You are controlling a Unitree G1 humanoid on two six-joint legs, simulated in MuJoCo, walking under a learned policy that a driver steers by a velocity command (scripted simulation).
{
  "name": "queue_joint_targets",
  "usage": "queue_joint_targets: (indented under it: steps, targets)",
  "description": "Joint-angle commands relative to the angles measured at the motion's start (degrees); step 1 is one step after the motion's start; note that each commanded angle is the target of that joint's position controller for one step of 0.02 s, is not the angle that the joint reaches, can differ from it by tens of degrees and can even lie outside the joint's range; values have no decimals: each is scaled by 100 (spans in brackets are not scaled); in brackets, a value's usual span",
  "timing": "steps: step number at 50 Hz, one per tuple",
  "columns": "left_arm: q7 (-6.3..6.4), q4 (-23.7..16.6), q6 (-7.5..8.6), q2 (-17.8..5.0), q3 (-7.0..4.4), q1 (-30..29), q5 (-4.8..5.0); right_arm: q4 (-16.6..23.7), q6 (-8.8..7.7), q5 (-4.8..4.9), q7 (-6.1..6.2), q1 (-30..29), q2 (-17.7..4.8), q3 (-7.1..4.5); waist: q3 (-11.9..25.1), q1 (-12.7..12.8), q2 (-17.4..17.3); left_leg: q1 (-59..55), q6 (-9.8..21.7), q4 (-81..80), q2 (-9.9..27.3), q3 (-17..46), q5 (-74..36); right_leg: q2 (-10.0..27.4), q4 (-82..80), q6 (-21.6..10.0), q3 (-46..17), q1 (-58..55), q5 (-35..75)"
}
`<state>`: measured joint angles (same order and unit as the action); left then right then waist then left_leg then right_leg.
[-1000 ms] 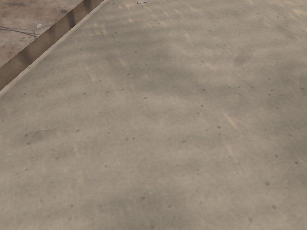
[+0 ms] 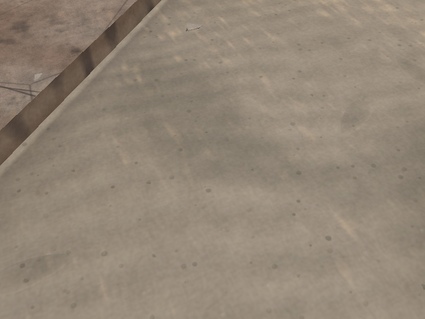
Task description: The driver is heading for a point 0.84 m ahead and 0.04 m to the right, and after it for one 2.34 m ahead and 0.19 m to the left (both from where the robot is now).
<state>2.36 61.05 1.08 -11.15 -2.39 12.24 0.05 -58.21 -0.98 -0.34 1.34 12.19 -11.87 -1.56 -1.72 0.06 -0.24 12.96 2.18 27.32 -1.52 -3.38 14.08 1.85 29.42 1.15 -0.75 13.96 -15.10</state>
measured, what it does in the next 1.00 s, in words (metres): walks ahead: right foot, then left foot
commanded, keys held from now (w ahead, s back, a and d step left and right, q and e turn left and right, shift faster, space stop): no key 0.02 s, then w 0.98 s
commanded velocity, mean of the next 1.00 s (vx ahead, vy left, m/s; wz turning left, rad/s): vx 0.38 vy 0.00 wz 0.00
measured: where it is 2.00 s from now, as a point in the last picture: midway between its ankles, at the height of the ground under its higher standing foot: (238, 237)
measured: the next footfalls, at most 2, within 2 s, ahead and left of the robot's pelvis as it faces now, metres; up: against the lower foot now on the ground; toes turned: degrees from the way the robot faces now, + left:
right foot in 0.34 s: +0.12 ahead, -0.15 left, +0.00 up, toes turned -3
left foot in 0.84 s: +0.48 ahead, +0.09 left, +0.00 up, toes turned +3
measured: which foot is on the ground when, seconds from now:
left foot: down 0.00-0.34, up 0.36-0.82, down 0.84-1.00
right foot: down 0.00-0.12, up 0.14-0.32, down 0.34-0.84, up 0.86-1.00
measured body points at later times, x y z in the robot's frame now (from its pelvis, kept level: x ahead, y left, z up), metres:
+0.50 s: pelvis +0.12 -0.06 +0.01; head +0.12 -0.08 +0.46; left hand +0.09 +0.19 -0.13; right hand +0.21 -0.32 -0.13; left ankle +0.12 +0.09 -0.65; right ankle +0.08 -0.15 -0.74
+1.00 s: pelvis +0.39 +0.00 +0.00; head +0.42 +0.00 +0.45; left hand +0.44 +0.27 -0.14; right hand +0.47 -0.26 -0.13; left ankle +0.44 +0.08 -0.74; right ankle +0.32 -0.15 -0.64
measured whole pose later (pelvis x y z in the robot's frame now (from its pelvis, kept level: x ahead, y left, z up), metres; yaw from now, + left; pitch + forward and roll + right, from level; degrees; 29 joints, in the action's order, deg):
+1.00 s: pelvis +0.39 +0.00 +0.00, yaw +0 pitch +1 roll +1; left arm 0.9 57.1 6.2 -13.8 -3.6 14.7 1.6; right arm -56.9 -5.8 -0.2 -2.4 10.0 -13.3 -3.4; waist -2.4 -0.6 1.7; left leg 16.7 4.2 23.4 -3.1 -4.9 7.5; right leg 4.9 70.4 -3.3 -1.9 27.0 -18.4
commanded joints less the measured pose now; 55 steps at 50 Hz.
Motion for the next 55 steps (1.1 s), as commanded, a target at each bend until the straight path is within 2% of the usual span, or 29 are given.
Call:
queue_joint_targets:
  steps: [1,2,4,6,8,10,13,15,16,17,18,19,20,22,25,30,37,39,40,41,42,43,44,45,46,47,48,50,55]
  targets:
    - [26,-93,23,-608,-97,143,7,126,-18,13,20,136,-460,-93,251,2,115,-145,122,-351,302,277,-1006,157,-354,-255,-132,-179,1320]
    - [27,-5,8,-562,-92,275,15,36,-4,20,24,263,-430,-92,360,10,78,-192,143,-358,246,221,-420,81,-349,-275,-49,-230,742]
    - [30,33,-9,-628,-133,317,83,-16,30,103,38,336,-621,-172,0,-27,-103,57,350,-451,290,390,1623,-128,-116,-422,126,240,-1165]
    - [17,-125,106,-512,-106,52,120,-38,-61,176,46,616,-784,-225,-507,-186,-450,38,727,-1018,926,1337,2912,-157,354,-524,189,1114,-1711]
    - [-68,-304,286,-288,-56,-275,127,-134,-208,182,28,953,-1103,-333,-676,-294,-981,-282,1282,-1715,1959,2833,3135,-121,1331,-557,348,1687,-968]
    - [-164,-391,393,-384,-95,-438,156,-76,-339,97,8,861,-1009,-324,-657,-256,-823,-470,1405,-1790,2253,3108,2381,167,1975,-686,49,2060,-1240]
    - [-234,-326,470,-412,-129,-279,215,95,-367,218,-49,371,-995,-325,-449,23,-578,-295,949,-1620,1765,2003,1385,212,809,-764,218,1230,-973]
    - [-240,112,451,-386,-209,579,134,134,-288,278,-74,155,-1034,-343,-142,407,-469,713,682,-1052,1136,1088,826,-329,35,-588,751,-709,251]
    - [-237,300,411,-473,-276,1142,104,166,-285,265,-69,77,-944,-314,21,625,-302,1116,531,-478,923,793,460,-286,-25,-582,584,-1392,268]
    - [-192,405,402,-846,-386,1836,87,294,-309,197,-86,-141,-593,-215,173,871,768,1815,151,1320,421,132,156,726,-844,-911,-911,-2014,-327]
    - [-227,419,433,-1422,-466,2373,94,502,-400,166,-65,-151,-271,-143,353,920,1978,3079,-45,3020,-200,3,1536,1952,-1842,-1744,-3403,-2679,-822]
    - [-234,359,518,-1115,-337,2027,9,526,-472,262,-71,-230,-451,-184,145,701,1322,3636,83,4102,140,646,1748,2215,-1900,-1941,-3868,-2397,-1483]
    - [-251,173,586,-830,-241,1504,22,552,-532,337,-117,-287,-566,-199,-155,484,862,3955,244,4389,445,807,1153,2025,-1885,-1720,-3333,-2165,-1598]
    - [-323,-70,611,-686,-141,832,35,459,-559,251,-112,-266,-687,-268,-325,196,452,3658,298,3905,798,714,119,1577,-2040,-1287,-2169,-1613,-522]
    - [-290,-22,550,-553,-65,1092,-19,424,-460,171,-146,-335,-557,-303,-251,131,527,3068,121,3180,837,457,-487,1145,-2158,-1100,-1095,-1330,1078]
    - [-146,-53,495,-819,-95,1354,-31,801,-393,158,-200,-1466,-307,-203,-452,317,460,2849,-68,1459,659,231,-1480,974,-2356,-1095,-457,-1083,1721]
    - [-119,75,415,-884,-185,1696,76,1165,-466,215,-413,-2344,-436,-141,-701,381,482,2633,206,386,517,160,-1480,1322,-2108,-1057,-196,-1859,2133]
    - [-115,23,374,-1024,-240,1533,68,1139,-501,205,-436,-2007,-650,-229,-356,93,638,1882,373,286,277,-7,-1107,1367,-1540,-954,-100,-2064,3694]
    - [-114,-5,339,-1091,-265,1439,56,1007,-504,197,-415,-1461,-834,-329,39,-217,770,1091,487,317,57,-166,-982,1301,-889,-881,-2,-2063,4820]
    - [-119,-53,303,-1032,-240,1328,34,686,-488,208,-374,-404,-1080,-476,627,-720,759,-266,657,282,-74,-230,-1064,1043,277,-726,188,-1674,5293]
    - [-138,-203,304,-884,-164,1281,-37,436,-465,136,-310,719,-1468,-598,1439,-1089,264,-2221,1007,460,941,961,-895,745,2104,-544,315,-216,3695]
    - [-234,-241,439,62,97,2068,23,283,-446,53,-329,1234,-1826,-636,2518,-588,-1429,-4071,1996,-395,2442,4022,543,-442,4292,-184,53,1910,-941]
    - [-265,-207,618,-428,-20,1604,189,265,-446,80,-330,1107,-1306,-486,2382,-778,-1092,-3824,1799,-1096,2330,4670,981,-352,5092,-331,-786,2519,-1589]
    - [-259,-454,702,-785,-120,974,316,360,-483,119,-323,483,-1049,-408,1389,-654,-926,-2993,1500,-1167,2150,3703,590,-30,5239,-436,-595,2983,-1218]
    - [-200,-550,728,-865,-136,626,297,503,-526,101,-331,-76,-843,-331,945,-439,-294,-1985,1336,-1294,1968,2922,-128,304,4968,-477,-461,2723,-640]
    - [-140,-558,688,-856,-203,489,197,521,-566,35,-364,-378,-655,-277,612,-228,-62,-1132,1229,-1432,1756,2343,-705,500,4616,-476,-377,2403,-317]
    - [-119,-543,599,-738,-228,668,144,478,-598,-28,-384,-464,-513,-227,550,5,-187,-628,1156,-1581,1569,1961,-876,673,4366,-504,-438,1990,-125]
    - [-97,-545,452,-482,-222,823,144,353,-595,-11,-371,-314,-518,-212,367,153,-324,-153,1199,-1874,1437,1605,-871,759,3956,-489,-384,1773,-92]
    - [-108,-977,374,-598,-256,-282,30,204,-558,7,-154,248,-905,-271,-91,0,-200,-187,1200,-2224,1411,1195,-1082,841,2391,-206,-261,2651,1161]
Keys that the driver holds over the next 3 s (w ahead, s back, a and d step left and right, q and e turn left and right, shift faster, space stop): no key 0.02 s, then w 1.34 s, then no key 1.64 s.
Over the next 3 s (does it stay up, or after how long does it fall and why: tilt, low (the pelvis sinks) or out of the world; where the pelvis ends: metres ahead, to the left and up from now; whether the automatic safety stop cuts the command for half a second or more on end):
stays up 0.78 -0.06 0.00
